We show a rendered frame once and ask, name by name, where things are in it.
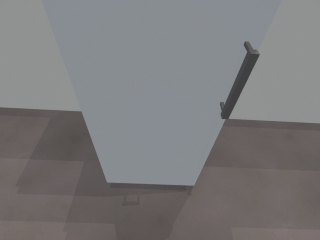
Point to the handle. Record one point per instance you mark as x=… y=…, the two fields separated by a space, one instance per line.
x=246 y=68

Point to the fridge door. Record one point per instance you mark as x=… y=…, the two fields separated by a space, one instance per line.
x=149 y=77

